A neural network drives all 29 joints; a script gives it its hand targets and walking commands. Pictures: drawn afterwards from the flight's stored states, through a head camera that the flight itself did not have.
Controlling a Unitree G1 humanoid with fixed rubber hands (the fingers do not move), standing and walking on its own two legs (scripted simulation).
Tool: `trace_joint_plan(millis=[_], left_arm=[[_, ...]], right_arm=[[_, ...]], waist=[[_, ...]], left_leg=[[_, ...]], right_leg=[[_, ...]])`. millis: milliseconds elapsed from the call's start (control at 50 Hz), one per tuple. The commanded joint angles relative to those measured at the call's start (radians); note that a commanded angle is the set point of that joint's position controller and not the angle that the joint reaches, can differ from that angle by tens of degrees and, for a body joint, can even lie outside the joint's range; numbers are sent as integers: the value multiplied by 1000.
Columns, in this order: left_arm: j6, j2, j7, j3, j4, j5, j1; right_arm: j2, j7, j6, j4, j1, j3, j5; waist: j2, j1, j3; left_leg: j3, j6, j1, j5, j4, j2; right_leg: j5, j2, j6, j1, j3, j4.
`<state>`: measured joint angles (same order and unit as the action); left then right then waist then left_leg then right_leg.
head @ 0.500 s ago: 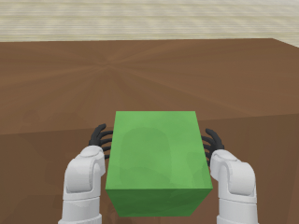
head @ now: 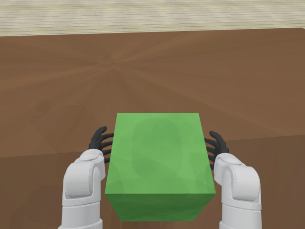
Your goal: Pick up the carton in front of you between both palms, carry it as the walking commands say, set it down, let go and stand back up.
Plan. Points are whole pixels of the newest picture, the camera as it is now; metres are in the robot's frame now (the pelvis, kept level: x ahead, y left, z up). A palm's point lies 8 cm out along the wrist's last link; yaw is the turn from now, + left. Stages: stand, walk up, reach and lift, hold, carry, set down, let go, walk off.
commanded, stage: carry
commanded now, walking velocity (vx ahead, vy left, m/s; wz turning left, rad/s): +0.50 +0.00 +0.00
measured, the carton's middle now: (157, 170) +0.27 +0.00 -0.01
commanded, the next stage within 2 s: none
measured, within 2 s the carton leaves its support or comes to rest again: neither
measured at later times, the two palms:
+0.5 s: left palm (109, 62) +0.64 +0.17 +0.09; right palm (192, 68) +0.61 -0.13 +0.09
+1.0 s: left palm (125, 13) +1.05 +0.15 +0.11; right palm (185, 17) +1.04 -0.15 +0.09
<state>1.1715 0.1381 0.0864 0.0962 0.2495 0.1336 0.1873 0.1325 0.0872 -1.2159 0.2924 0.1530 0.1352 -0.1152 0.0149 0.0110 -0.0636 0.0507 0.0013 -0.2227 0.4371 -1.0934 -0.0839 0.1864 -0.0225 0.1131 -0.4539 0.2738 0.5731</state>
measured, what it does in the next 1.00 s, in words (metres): walks ahead: left foot, then right foot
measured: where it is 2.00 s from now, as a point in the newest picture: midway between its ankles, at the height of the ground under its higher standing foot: (149, 106)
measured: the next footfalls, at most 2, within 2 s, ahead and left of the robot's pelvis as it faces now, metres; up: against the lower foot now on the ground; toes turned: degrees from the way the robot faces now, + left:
left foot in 0.42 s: +0.48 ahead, +0.11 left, +0.00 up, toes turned +9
right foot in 0.92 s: +0.81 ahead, -0.07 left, +0.00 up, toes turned -9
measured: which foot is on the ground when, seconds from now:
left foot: up 0.00-0.40, down 0.42-0.94, up 0.96-1.00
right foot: down 0.00-0.44, up 0.46-0.90, down 0.92-1.00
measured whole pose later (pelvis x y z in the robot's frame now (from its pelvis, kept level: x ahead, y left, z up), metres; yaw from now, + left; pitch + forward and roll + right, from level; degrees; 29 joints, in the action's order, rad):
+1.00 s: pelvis +0.68 +0.00 -0.01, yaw -1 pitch +3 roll +0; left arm 1.17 0.01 0.13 0.20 -0.16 0.08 0.70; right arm -0.03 0.12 -1.22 -0.13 0.68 0.19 -0.05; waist 0.02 0.04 0.02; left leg 0.04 -0.04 -0.27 0.49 -1.16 -0.02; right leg 0.20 0.00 0.12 -0.52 0.18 0.66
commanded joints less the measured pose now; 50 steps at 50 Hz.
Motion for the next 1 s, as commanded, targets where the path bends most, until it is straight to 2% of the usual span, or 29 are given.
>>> trace_joint_plan(millis=[0,40,100,180,240,300,340,360,380,400,420,440,460,480,500,520,540,600,700,800,840,860,880,900,920,940,960,980], left_arm=[[-1,1017,-262,-722,81,-435,413],[-14,1032,-272,-741,96,-457,414],[-22,1018,-291,-749,103,-470,367],[-22,965,-303,-743,126,-477,342],[-5,903,-291,-725,166,-469,344],[25,843,-271,-697,167,-443,326],[46,813,-260,-683,163,-428,332],[56,801,-256,-679,164,-425,340],[66,789,-254,-678,171,-424,358],[73,776,-253,-680,176,-423,385],[86,786,-251,-695,194,-433,430],[87,781,-252,-693,185,-435,447],[81,817,-251,-700,165,-436,466],[72,840,-251,-701,160,-438,482],[62,866,-249,-708,155,-439,503],[53,884,-247,-715,144,-438,518],[44,899,-243,-720,130,-436,528],[19,884,-226,-730,83,-417,555],[10,797,-195,-707,0,-423,724],[32,772,-189,-627,-151,-454,887],[37,787,-193,-588,-211,-463,952],[37,794,-196,-565,-248,-464,974],[35,805,-198,-538,-293,-464,980],[31,815,-203,-512,-329,-465,1000],[23,799,-203,-490,-354,-456,1045],[15,855,-209,-488,-376,-484,1069],[9,909,-217,-489,-359,-509,1108],[1,959,-223,-494,-338,-530,1161]], right_arm=[[946,-282,36,100,514,-751,426],[977,-272,58,83,472,-750,410],[993,-252,84,69,400,-754,372],[969,-230,91,113,393,-767,361],[915,-222,70,179,430,-775,382],[848,-224,30,198,439,-765,394],[814,-229,5,192,445,-753,401],[803,-231,-5,185,447,-744,402],[794,-232,-12,167,439,-731,401],[787,-235,-18,162,447,-720,398],[774,-239,-17,140,460,-705,389],[801,-241,-17,122,462,-707,405],[821,-244,-16,143,505,-717,422],[857,-246,-11,141,532,-729,430],[880,-248,-2,151,572,-742,440],[893,-250,5,153,608,-750,448],[894,-251,11,149,632,-759,456],[856,-256,25,122,672,-767,467],[754,-241,37,23,820,-732,475],[730,-216,25,-146,970,-648,468],[754,-207,22,-202,1039,-619,467],[769,-204,21,-226,1076,-606,466],[785,-201,20,-252,1113,-593,468],[799,-197,22,-278,1151,-581,469],[849,-194,24,-304,1173,-579,475],[849,-190,29,-296,1228,-559,479],[881,-184,36,-299,1280,-551,482],[925,-178,43,-298,1313,-550,488]], waist=[[-29,13,-314],[-67,6,-316],[-122,11,-298],[-149,15,-212],[-159,17,-152],[-169,18,-97],[-178,11,-105],[-180,3,-142],[-142,-19,-202],[-80,-43,-270],[176,-49,-368],[284,-47,-363],[217,-37,-340],[124,-39,-355],[35,-34,-330],[33,-26,-326],[51,-24,-333],[90,-28,-313],[111,-52,-230],[125,-61,-171],[129,-42,-184],[125,-18,-223],[86,30,-291],[6,79,-371],[-222,55,-503],[-356,65,-499],[-292,60,-460],[-171,71,-447]], left_leg=[[-60,-31,-422,-100,-168,-38],[-38,-24,-367,-163,-43,-48],[25,-2,-384,-185,118,-29],[92,14,-448,-301,327,-12],[134,2,-433,-364,447,9],[165,-21,-386,-403,531,26],[190,-39,-275,-407,574,48],[224,-41,-159,-385,592,83],[266,-41,22,-335,627,126],[169,-39,232,-260,630,49],[-341,-187,466,-81,712,-247],[-601,-258,508,-207,875,-338],[-499,-257,477,-338,844,-336],[-397,-229,426,-444,811,-303],[-301,-187,353,-499,805,-275],[-232,-156,298,-463,817,-251],[-176,-142,275,-427,828,-232],[-81,-149,256,-411,855,-199],[6,-168,299,-537,835,-153],[72,-149,293,-679,774,-119],[92,-129,304,-812,695,-124],[117,-112,305,-903,597,-114],[167,-82,270,-909,417,-76],[159,-63,139,-706,186,-49],[99,-31,-169,-337,-93,63],[10,-31,-397,91,-272,175],[-78,-59,-471,72,-351,118],[-86,-70,-497,36,-333,85]], right_leg=[[-91,-350,61,564,-561,-332],[-99,-310,14,498,-429,-361],[-131,-274,7,500,-321,-390],[-232,-231,10,543,-224,-394],[-312,-219,5,558,-173,-383],[-393,-216,-7,569,-134,-366],[-544,-213,-28,569,-97,-294],[-645,-204,-42,555,-68,-198],[-663,-166,-65,498,-19,-21],[-457,-137,-86,351,-28,176],[-193,-41,-132,48,-70,515],[282,65,-131,-151,-163,701],[275,-10,-99,-204,-261,805],[237,-50,-78,-206,-276,804],[186,-83,-68,-191,-281,741],[138,-100,-68,-168,-284,671],[106,-98,-71,-145,-270,626],[62,-80,-86,-180,-218,494],[-51,-62,-96,-270,-151,269],[-164,-13,-55,-172,-95,51],[-154,13,-28,-69,-84,6],[-127,43,-21,32,-64,-15],[-115,84,-24,207,-27,-72],[-63,13,-33,417,-115,-59],[10,-278,100,679,-604,-74],[-8,-347,181,768,-859,-214],[-129,-333,178,749,-781,-197],[-267,-302,155,714,-682,-153]])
